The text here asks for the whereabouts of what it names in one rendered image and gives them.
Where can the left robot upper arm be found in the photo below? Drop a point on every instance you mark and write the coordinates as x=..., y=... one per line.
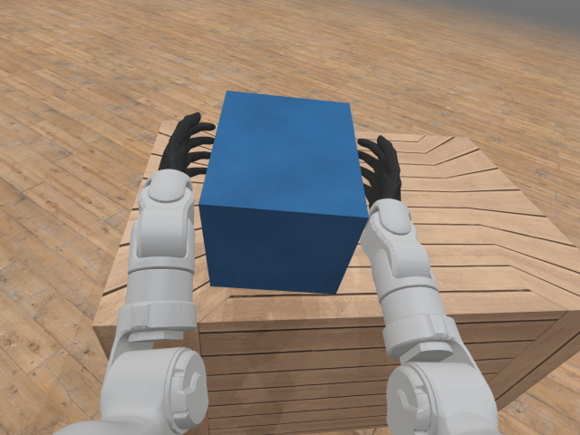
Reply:
x=150, y=392

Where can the robot left forearm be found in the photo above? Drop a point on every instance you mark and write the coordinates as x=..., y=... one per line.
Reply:
x=160, y=268

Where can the robot right forearm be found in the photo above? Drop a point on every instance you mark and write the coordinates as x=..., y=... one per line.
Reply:
x=416, y=326

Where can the carton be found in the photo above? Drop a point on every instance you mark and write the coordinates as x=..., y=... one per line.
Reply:
x=282, y=205

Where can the robot left hand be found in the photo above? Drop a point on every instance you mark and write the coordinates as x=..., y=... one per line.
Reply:
x=176, y=154

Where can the robot right hand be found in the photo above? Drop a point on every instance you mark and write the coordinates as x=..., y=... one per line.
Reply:
x=386, y=181

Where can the right robot upper arm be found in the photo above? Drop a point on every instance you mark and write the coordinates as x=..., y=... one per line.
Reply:
x=440, y=398

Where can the pedestal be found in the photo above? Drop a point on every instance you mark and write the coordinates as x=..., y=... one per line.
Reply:
x=292, y=363

